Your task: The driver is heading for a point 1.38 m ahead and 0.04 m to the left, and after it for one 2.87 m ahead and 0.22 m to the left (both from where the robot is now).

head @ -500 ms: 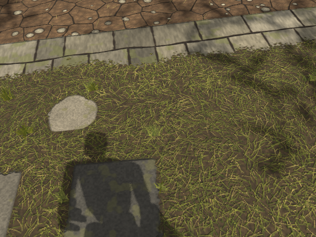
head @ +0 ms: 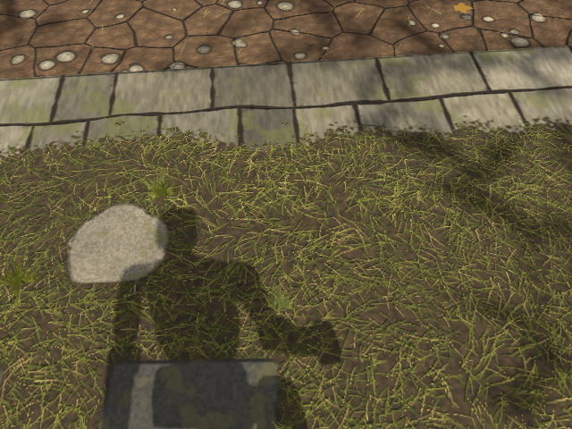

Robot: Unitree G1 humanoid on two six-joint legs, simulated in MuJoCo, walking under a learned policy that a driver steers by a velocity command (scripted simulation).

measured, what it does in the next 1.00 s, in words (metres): walks ahead: right foot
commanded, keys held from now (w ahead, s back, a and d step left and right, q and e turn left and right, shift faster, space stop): w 1.00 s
